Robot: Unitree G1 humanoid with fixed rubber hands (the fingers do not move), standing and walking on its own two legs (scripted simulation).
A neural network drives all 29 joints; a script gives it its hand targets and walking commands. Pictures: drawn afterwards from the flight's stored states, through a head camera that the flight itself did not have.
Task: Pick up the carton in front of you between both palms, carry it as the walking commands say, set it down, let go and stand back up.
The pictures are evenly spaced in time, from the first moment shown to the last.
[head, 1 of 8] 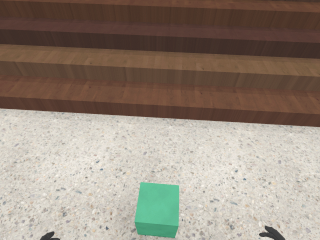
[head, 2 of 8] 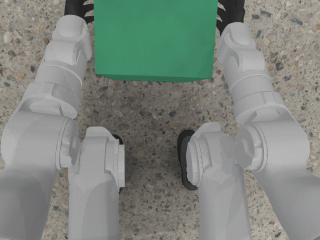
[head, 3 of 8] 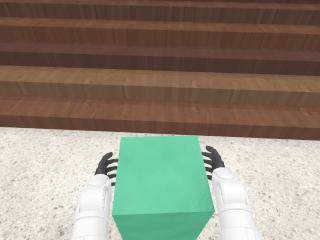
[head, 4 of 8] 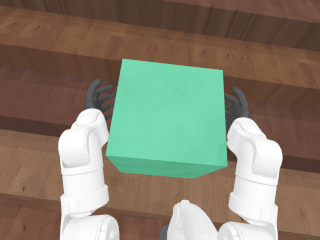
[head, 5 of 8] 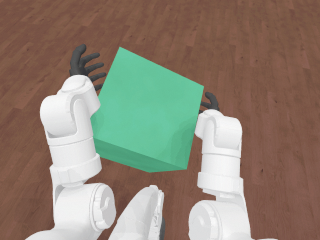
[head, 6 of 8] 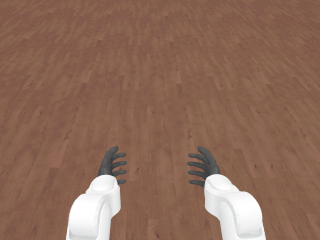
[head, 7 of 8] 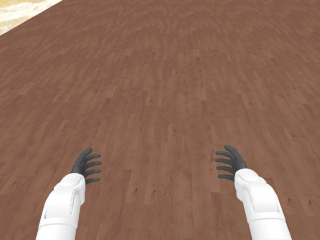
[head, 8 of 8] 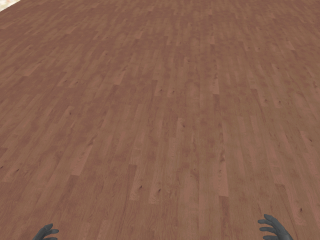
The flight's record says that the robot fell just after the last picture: no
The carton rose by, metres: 1.79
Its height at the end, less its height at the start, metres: +1.06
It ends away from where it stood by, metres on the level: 4.34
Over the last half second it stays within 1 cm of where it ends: yes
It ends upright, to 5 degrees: yes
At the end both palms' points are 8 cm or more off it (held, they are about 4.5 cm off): yes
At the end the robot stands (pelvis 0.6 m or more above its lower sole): yes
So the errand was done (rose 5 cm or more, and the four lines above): yes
